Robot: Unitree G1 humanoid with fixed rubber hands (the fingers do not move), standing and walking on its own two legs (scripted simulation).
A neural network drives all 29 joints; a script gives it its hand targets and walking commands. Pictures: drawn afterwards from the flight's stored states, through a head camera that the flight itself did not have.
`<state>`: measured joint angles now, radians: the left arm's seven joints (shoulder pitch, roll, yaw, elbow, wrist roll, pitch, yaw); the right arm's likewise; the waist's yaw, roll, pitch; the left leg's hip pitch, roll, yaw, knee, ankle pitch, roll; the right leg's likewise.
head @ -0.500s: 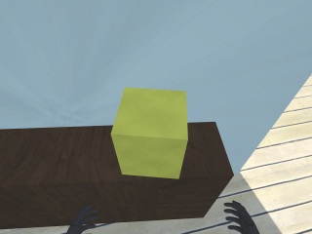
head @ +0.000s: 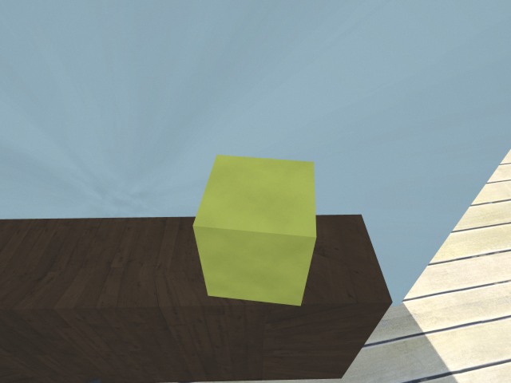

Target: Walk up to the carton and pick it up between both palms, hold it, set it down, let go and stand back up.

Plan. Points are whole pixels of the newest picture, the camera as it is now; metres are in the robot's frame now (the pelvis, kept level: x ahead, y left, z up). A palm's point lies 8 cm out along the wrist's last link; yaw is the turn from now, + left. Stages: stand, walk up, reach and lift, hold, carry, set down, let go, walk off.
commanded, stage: stand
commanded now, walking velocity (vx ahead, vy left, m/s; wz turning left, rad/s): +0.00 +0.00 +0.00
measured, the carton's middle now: (259, 231) +0.46 +0.01 -0.06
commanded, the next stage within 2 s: none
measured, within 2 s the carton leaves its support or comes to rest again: neither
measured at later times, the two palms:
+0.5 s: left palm out of the picture +0.00 +0.31 -0.10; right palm out of the picture +0.04 -0.27 -0.10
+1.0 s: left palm out of the picture +0.03 +0.30 -0.10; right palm out of the picture +0.07 -0.28 -0.10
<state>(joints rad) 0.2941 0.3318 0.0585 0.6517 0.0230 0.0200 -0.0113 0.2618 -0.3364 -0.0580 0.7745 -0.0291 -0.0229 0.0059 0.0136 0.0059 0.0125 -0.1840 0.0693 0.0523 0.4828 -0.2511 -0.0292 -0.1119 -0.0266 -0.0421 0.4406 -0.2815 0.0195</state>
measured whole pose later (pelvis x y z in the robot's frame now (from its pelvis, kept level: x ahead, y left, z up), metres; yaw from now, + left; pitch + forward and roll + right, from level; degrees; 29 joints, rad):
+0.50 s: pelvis -0.05 +0.01 +0.00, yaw +1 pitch -3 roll +0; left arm 0.34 0.36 0.01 0.79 0.01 -0.01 -0.02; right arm 0.26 -0.33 -0.02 0.81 -0.03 -0.01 0.02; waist 0.01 0.00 0.04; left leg -0.24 0.03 0.05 0.46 -0.17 0.00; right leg -0.18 -0.06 -0.04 0.45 -0.22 0.03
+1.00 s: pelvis -0.03 +0.01 +0.00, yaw +1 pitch -3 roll -1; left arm 0.29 0.37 0.00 0.83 0.00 -0.02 -0.01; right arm 0.22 -0.36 -0.01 0.85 -0.01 -0.01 0.01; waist 0.01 0.01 0.04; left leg -0.22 0.05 0.03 0.46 -0.19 -0.02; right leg -0.15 -0.04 -0.06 0.43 -0.23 0.03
